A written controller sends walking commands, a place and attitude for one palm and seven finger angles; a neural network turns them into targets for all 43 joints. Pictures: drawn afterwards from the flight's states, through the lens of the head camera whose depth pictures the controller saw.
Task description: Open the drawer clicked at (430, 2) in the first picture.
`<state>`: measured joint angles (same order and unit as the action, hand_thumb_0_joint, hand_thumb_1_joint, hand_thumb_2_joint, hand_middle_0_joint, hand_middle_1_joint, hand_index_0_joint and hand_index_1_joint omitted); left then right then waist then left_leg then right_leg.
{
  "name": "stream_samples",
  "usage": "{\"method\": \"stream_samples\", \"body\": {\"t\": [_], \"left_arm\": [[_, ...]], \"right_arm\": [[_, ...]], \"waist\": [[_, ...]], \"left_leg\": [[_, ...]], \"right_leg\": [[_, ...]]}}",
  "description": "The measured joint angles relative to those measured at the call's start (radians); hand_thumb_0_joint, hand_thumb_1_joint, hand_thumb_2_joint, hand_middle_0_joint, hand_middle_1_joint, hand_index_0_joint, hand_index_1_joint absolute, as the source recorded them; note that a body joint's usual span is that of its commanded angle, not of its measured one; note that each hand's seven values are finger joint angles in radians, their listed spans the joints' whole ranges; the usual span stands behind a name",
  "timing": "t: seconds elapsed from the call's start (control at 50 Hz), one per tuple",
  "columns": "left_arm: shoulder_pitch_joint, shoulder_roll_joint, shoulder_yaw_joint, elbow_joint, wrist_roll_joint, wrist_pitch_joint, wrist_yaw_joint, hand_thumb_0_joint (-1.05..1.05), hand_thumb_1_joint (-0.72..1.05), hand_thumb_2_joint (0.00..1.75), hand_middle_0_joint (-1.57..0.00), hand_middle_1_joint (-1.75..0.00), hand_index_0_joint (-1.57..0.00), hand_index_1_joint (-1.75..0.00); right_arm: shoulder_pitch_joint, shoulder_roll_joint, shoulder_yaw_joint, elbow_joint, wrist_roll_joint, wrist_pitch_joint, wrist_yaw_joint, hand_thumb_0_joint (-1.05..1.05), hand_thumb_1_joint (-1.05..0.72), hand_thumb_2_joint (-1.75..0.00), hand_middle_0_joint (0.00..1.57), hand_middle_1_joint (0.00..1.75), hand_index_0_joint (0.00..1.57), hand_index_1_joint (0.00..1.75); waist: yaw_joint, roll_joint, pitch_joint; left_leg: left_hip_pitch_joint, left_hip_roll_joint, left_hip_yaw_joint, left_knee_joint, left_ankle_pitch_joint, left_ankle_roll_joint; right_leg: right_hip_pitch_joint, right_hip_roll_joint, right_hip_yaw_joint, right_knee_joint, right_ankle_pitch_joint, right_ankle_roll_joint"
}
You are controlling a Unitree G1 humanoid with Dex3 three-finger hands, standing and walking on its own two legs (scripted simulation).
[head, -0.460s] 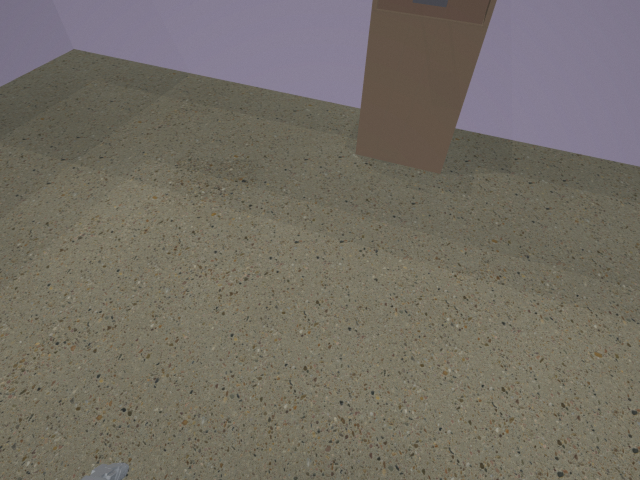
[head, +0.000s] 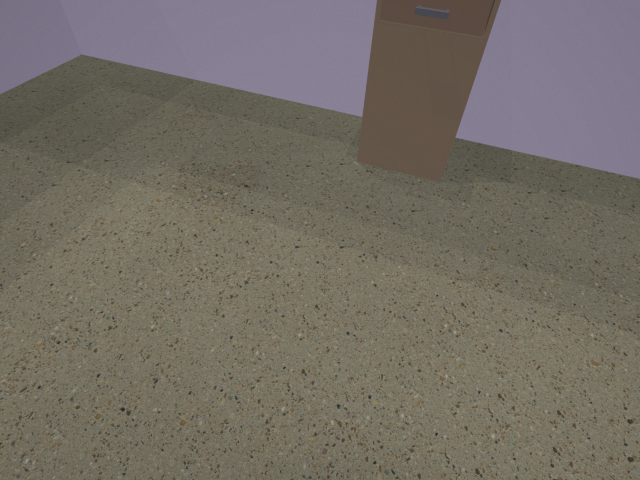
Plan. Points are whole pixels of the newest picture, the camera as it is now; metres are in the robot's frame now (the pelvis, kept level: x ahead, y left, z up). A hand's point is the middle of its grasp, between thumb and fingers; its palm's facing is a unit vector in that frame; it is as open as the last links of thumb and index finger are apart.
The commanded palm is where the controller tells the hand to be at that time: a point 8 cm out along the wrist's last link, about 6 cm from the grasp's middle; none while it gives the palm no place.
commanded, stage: stand and wait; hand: left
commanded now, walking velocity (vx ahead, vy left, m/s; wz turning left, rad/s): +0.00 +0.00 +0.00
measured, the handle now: (432, 11) +1.70 -0.33 +0.01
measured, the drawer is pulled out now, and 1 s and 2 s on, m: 0.00 0.00 0.00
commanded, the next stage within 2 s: look at it before walking up in 0.46 s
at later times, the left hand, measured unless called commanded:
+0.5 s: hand out of the picture +0.06 +0.24 -0.15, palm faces -0.03 -0.95 -0.32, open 7.4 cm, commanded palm none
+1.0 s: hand out of the picture +0.07 +0.24 -0.15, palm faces -0.02 -0.95 -0.33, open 7.4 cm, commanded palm none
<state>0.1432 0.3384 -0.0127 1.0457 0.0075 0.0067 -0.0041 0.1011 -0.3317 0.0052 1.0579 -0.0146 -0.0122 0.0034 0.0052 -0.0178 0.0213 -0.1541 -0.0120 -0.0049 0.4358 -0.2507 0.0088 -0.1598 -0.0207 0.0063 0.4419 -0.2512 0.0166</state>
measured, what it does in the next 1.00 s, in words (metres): stands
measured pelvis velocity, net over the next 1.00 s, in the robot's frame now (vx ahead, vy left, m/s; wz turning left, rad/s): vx -0.01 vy -0.01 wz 0.01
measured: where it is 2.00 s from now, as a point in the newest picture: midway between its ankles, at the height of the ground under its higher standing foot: outside the picture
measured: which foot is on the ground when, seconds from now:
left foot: down 0.00-1.00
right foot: down 0.00-1.00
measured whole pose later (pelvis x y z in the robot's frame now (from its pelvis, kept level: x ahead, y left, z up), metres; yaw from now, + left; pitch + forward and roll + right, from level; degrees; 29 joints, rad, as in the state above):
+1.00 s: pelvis -0.01 -0.01 +0.00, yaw +0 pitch -1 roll +0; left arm 0.13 0.35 -0.01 1.09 0.01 0.00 -0.01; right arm 0.10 -0.34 0.01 1.11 -0.01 -0.01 0.01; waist 0.00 -0.01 0.03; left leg -0.14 0.00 -0.02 0.38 -0.21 -0.01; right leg -0.15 -0.01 0.00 0.39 -0.21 0.00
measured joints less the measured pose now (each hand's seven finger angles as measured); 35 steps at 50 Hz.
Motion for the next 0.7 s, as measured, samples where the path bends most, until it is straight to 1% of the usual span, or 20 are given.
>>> {"method": "stream_samples", "body": {"t": [0.24,0.7], "left_arm": [[0.007,0.014,0.001,0.036,-0.001,-0.002,-0.001,0.01,0.9,0.9,-0.2,-0.3,-0.2,-0.3],[-0.011,0.001,-0.001,0.037,0.002,-0.009,-0.004,0.01,0.9,0.9,-0.2,-0.3,-0.2,-0.3]], "right_arm": [[0.028,-0.011,0.002,0.047,0.003,0.003,0.003,0.0,-0.9,-0.9,0.21,0.3,0.2,0.3],[0.016,-0.003,0.005,0.053,0.004,-0.002,0.006,0.0,-0.9,-0.9,0.21,0.3,0.2,0.3]], "waist": [[-0.004,0.006,0.01],[-0.004,0.007,0.008]], "left_leg": [[0.004,0.005,-0.003,-0.03,0.03,-0.006],[-0.005,0.011,-0.008,-0.047,0.046,-0.014]], "right_leg": [[0.004,0.005,-0.003,-0.028,0.028,-0.005],[-0.006,0.011,-0.008,-0.042,0.042,-0.012]]}}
